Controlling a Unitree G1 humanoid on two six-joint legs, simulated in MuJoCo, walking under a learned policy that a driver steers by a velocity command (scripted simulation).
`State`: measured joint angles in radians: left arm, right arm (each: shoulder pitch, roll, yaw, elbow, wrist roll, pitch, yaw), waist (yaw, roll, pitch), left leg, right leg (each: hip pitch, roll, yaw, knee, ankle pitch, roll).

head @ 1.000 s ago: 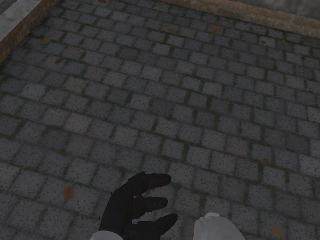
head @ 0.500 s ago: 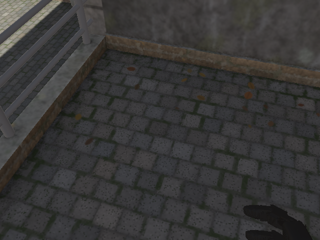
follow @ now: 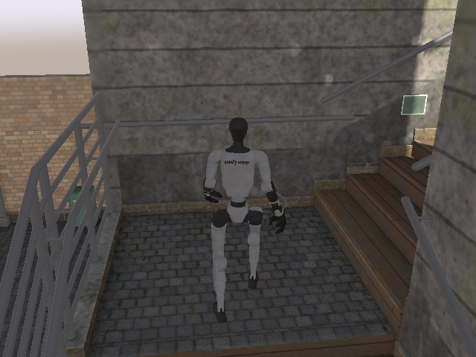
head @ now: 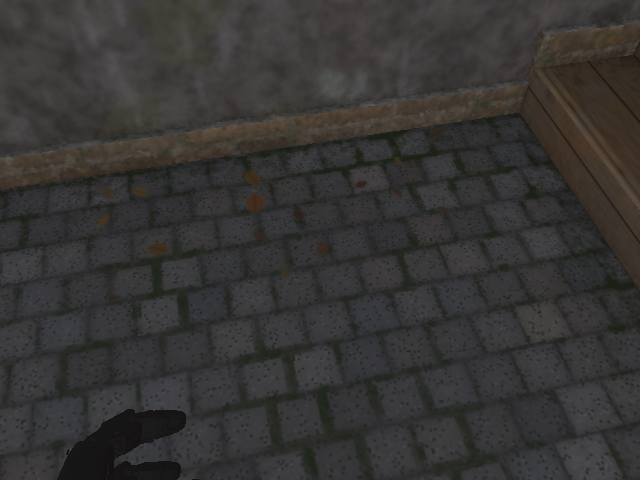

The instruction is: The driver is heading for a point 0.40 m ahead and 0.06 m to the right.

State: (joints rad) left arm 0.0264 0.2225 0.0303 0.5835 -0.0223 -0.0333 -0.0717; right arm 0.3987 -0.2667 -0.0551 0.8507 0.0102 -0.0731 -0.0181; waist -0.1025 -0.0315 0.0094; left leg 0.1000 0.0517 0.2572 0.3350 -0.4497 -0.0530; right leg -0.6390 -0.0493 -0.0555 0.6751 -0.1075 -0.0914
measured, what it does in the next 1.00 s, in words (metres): walks ahead, turning right: right foot, then left foot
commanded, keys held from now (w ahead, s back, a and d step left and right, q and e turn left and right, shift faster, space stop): w+e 0.30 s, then no key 0.70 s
